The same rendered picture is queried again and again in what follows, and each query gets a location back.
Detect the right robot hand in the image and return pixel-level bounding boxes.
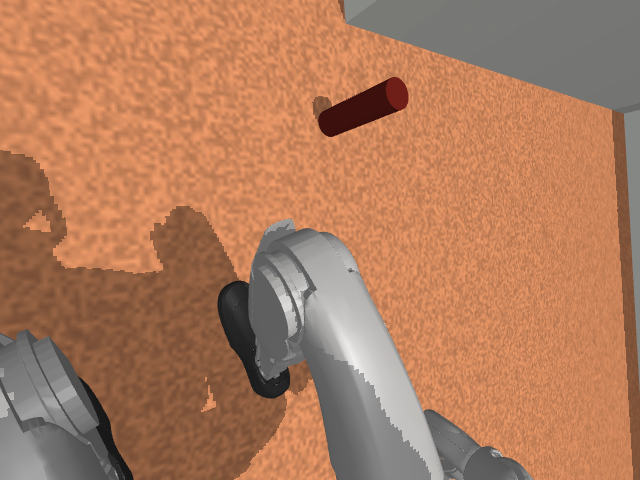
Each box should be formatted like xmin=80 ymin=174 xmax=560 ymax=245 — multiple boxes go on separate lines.
xmin=423 ymin=409 xmax=482 ymax=480

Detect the left robot foot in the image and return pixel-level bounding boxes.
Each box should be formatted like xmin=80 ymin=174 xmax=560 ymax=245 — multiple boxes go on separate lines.
xmin=78 ymin=376 xmax=134 ymax=480

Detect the right robot foot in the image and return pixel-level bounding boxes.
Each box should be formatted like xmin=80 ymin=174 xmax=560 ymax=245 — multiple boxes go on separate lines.
xmin=217 ymin=281 xmax=290 ymax=398

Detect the right robot arm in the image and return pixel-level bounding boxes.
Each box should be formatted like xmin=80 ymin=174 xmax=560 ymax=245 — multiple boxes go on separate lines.
xmin=463 ymin=446 xmax=534 ymax=480

